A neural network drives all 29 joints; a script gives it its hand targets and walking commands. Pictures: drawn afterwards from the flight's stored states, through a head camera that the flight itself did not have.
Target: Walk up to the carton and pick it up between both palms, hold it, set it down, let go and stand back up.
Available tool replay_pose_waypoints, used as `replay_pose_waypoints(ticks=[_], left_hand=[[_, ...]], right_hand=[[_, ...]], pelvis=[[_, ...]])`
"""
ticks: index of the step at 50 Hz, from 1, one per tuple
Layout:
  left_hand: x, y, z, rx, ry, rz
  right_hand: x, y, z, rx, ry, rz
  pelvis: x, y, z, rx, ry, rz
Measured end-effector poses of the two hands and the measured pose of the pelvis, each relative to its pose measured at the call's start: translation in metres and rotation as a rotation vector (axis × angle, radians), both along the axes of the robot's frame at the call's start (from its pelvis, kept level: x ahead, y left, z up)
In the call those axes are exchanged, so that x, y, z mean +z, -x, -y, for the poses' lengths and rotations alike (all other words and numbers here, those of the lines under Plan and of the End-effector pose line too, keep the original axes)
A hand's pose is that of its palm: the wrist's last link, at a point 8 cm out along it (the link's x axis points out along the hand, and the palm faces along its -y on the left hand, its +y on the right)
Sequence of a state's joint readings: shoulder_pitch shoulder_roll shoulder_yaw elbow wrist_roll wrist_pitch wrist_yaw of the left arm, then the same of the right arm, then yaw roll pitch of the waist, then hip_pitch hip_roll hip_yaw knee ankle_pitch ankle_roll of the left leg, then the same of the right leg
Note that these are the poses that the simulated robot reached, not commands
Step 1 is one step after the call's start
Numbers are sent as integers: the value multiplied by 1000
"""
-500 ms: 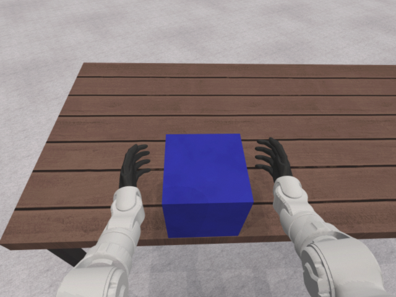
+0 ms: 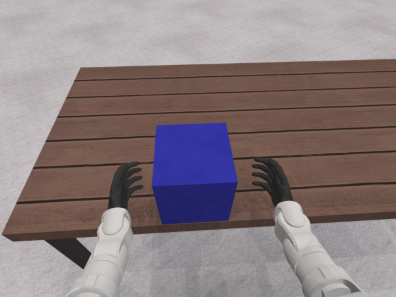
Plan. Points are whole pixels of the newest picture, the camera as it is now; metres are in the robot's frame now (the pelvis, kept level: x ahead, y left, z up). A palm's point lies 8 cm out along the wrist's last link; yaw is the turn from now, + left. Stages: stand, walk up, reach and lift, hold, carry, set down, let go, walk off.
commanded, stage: set down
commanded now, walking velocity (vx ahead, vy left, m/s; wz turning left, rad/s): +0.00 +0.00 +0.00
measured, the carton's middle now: (193, 174) +0.42 +0.06 -0.01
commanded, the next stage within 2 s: none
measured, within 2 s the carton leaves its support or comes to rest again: neither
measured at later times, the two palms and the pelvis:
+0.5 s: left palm (110, 232) +0.26 +0.21 +0.01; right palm (297, 228) +0.29 -0.15 +0.02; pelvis +0.02 +0.02 +0.02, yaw +0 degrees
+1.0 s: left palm (102, 262) +0.21 +0.21 +0.01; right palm (316, 263) +0.22 -0.17 +0.02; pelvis +0.02 -0.01 +0.02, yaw -1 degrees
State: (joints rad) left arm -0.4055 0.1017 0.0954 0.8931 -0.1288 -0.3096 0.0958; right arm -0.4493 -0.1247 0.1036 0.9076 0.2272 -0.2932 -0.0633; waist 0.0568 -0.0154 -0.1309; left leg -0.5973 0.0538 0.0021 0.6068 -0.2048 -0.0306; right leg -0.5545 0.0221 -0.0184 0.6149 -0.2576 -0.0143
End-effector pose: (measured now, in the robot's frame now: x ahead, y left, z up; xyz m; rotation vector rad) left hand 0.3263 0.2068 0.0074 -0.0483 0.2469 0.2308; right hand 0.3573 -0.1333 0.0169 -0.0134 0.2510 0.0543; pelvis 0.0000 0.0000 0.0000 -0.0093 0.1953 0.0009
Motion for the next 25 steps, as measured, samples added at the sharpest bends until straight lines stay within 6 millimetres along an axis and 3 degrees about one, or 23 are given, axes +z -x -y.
replay_pose_waypoints(ticks=[10, 15, 25], left_hand=[[6, 19, -8, 6, 5, 11], [-11, 33, -12, -3, -8, -88], [-1, 66, -1, -29, -28, -69]], right_hand=[[6, 22, -14, -18, -6, -19], [-3, 36, -2, -62, 24, -83], [0, 71, 22, -83, -4, -47]], pelvis=[[5, 1, -6, 10, 4, 113], [9, -3, -11, 15, 8, 148], [17, -20, -17, 8, 11, 189]])
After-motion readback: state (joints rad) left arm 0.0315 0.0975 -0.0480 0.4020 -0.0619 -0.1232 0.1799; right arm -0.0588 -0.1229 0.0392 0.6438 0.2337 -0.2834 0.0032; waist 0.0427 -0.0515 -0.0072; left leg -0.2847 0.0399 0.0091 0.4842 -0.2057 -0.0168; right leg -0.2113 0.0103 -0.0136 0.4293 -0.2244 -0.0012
